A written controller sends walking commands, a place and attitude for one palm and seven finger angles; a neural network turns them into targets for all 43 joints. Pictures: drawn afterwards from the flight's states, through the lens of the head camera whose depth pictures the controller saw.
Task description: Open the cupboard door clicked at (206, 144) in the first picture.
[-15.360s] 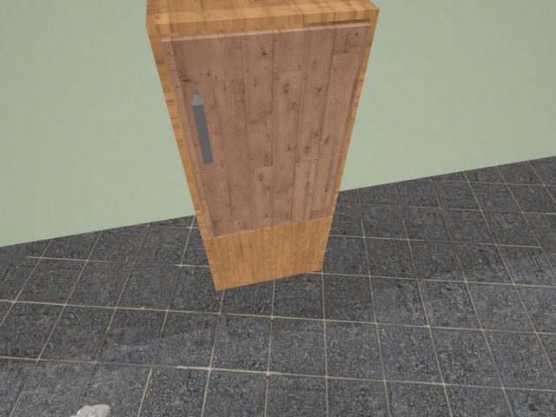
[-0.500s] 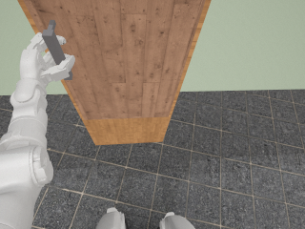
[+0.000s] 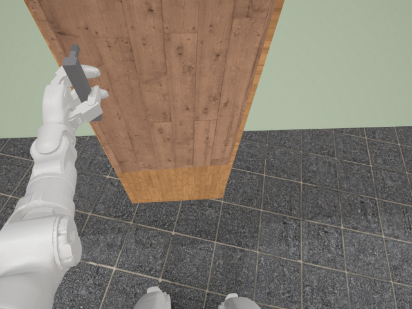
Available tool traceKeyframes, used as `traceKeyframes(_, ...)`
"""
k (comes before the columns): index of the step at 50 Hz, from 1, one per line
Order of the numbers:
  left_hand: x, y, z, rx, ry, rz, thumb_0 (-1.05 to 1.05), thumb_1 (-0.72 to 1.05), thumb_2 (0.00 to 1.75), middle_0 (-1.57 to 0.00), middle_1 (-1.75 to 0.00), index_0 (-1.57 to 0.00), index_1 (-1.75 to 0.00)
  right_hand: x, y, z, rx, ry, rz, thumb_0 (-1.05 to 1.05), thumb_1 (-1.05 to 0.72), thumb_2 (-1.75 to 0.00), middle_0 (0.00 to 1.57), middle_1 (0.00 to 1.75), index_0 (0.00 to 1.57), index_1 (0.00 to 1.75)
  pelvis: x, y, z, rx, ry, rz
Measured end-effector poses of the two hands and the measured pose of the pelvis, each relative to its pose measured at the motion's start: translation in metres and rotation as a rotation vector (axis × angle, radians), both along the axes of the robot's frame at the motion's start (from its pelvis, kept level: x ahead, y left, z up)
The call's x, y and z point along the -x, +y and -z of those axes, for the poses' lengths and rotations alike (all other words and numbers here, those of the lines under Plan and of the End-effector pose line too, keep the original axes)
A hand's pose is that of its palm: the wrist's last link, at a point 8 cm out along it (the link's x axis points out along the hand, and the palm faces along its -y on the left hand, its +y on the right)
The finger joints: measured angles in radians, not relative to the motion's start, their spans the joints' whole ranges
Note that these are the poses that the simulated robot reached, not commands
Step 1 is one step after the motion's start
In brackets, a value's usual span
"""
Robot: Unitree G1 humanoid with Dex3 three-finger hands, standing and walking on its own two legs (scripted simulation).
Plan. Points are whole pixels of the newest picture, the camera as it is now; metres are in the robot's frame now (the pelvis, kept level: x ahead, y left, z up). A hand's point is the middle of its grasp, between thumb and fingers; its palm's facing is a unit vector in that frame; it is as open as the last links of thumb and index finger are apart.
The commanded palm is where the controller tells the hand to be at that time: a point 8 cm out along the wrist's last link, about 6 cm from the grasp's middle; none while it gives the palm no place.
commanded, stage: pull the door open along its arc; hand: left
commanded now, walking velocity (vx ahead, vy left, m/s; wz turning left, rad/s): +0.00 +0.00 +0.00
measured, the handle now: (86, 85) +0.54 +0.21 +0.09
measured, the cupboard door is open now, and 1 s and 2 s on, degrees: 2 45 48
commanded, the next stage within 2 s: open thumb and fingers to let go in 0.68 s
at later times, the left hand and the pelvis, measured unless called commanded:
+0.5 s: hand (133, 176) +0.33 +0.10 +0.10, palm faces +0.39 -0.92 +0.04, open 5.9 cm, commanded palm +0.26 +0.14 +0.09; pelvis +0.01 -0.01 +0.02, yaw +2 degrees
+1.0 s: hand (175, 207) +0.28 +0.04 +0.10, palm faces +0.40 -0.92 -0.01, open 6.7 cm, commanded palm +0.23 +0.08 +0.09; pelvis +0.01 -0.06 +0.02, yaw +5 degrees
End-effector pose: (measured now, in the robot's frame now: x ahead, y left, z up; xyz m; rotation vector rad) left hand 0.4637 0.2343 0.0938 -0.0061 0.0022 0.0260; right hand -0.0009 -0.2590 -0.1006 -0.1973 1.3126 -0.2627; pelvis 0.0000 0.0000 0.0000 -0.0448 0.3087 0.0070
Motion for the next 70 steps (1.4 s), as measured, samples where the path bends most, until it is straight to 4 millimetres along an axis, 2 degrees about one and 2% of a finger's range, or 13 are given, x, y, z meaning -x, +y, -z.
traceKeyframes(5, 0.022, -0.003, 0.001, -0.003, -0.015, 0.01, 0.0, 0.74, 0.78, -0.36, -1.35, -0.36, -1.35, -0.019, 0.001, -0.002, -0.021, -0.053, -0.001, 0.01, -0.91, -0.9, 0.2, 0.3, 0.2, 0.3, -0.006, 0.0, -0.005, -0.007, -0.025, 0.007)
traceKeyframes(9, 0.049, -0.009, 0.001, 0.0, -0.028, 0.024, 0.0, 0.73, 0.75, -0.36, -1.35, -0.35, -1.35, -0.046, 0.004, -0.006, -0.042, -0.132, -0.025, 0.01, -0.91, -0.9, 0.2, 0.3, 0.2, 0.3, -0.01, 0.001, -0.009, -0.013, -0.054, 0.006)
traceKeyframes(11, 0.065, -0.015, 0.003, 0.045, -0.034, -0.028, 0.0, 0.72, 0.74, -0.36, -1.35, -0.36, -1.35, -0.063, 0.006, -0.008, -0.051, -0.179, -0.051, 0.01, -0.91, -0.9, 0.2, 0.3, 0.2, 0.3, -0.011, 0.001, -0.011, -0.014, -0.067, 0.006)
traceKeyframes(21, 0.146, -0.07, 0.001, 0.052, -0.037, -0.327, 0.0, 0.71, 0.77, -0.35, -1.35, -0.36, -1.32, -0.158, 0.03, -0.022, -0.122, -0.417, -0.246, 0.01, -0.91, -0.9, 0.2, 0.3, 0.2, 0.3, -0.009, -0.005, -0.013, -0.034, -0.129, -0.02)
traceKeyframes(25, 0.174, -0.092, -0.001, 0.036, -0.009, -0.372, -0.01, 0.7, 0.76, -0.35, -1.35, -0.36, -1.33, -0.184, 0.04, -0.034, -0.138, -0.487, -0.289, 0.01, -0.91, -0.9, 0.2, 0.3, 0.2, 0.3, -0.009, -0.011, -0.015, -0.042, -0.164, -0.032)
traceKeyframes(29, 0.199, -0.115, -0.004, 0.031, 0.018, -0.373, 0.0, 0.7, 0.76, -0.34, -1.34, -0.37, -1.34, -0.199, 0.043, -0.045, -0.149, -0.536, -0.307, 0.01, -0.91, -0.9, 0.2, 0.3, 0.2, 0.3, -0.01, -0.019, -0.018, -0.049, -0.194, -0.04)
traceKeyframes(34, 0.226, -0.14, -0.006, 0.004, 0.037, -0.294, 0.0, 0.68, 0.73, -0.34, -1.34, -0.38, -1.34, -0.205, 0.038, -0.053, -0.159, -0.569, -0.304, 0.01, -0.91, -0.9, 0.2, 0.3, 0.2, 0.3, -0.013, -0.03, -0.021, -0.058, -0.225, -0.042)
traceKeyframes(38, 0.237, -0.153, -0.006, -0.007, 0.043, -0.267, 0.0, 0.67, 0.72, -0.36, -1.34, -0.39, -1.35, -0.204, 0.028, -0.052, -0.158, -0.573, -0.306, 0.01, -0.91, -0.9, 0.2, 0.3, 0.2, 0.3, -0.013, -0.039, -0.021, -0.062, -0.24, -0.054)
traceKeyframes(48, 0.23, -0.156, -0.004, -0.01, 0.032, -0.377, 0.0, 0.6, 0.76, -0.38, -1.33, -0.4, -1.33, -0.191, 0.001, -0.031, -0.138, -0.508, -0.32, 0.01, -0.91, -0.9, 0.2, 0.3, 0.2, 0.3, -0.007, -0.056, -0.018, -0.078, -0.231, -0.08)
traceKeyframes(52, 0.229, -0.158, -0.004, -0.004, 0.028, -0.386, 0.01, 0.46, 0.7, -0.37, -1.31, -0.39, -1.31, -0.183, -0.006, -0.026, -0.138, -0.484, -0.31, 0.01, -0.91, -0.9, 0.2, 0.3, 0.2, 0.3, -0.007, -0.06, -0.018, -0.085, -0.225, -0.078)
traceKeyframes(58, 0.229, -0.159, -0.003, 0.0, 0.02, -0.383, 0.01, 0.13, 0.56, -0.35, -1.27, -0.36, -1.27, -0.177, -0.012, -0.022, -0.134, -0.462, -0.293, 0.01, -0.91, -0.9, 0.2, 0.3, 0.2, 0.3, -0.008, -0.063, -0.018, -0.089, -0.216, -0.068)
traceKeyframes(64, 0.228, -0.159, -0.003, -0.001, 0.015, -0.371, 0.0, -0.23, 0.41, -0.32, -1.23, -0.33, -1.22, -0.179, -0.012, -0.023, -0.128, -0.471, -0.284, 0.01, -0.91, -0.9, 0.2, 0.3, 0.2, 0.3, -0.009, -0.061, -0.018, -0.088, -0.213, -0.062)
traceKeyframes(70, 0.229, -0.158, -0.003, -0.003, 0.014, -0.351, 0.0, -0.41, 0.33, -0.29, -1.09, -0.31, -1.09, -0.185, -0.006, -0.028, -0.126, -0.497, -0.286, 0.01, -0.91, -0.9, 0.2, 0.3, 0.2, 0.3, -0.009, -0.056, -0.018, -0.085, -0.215, -0.061)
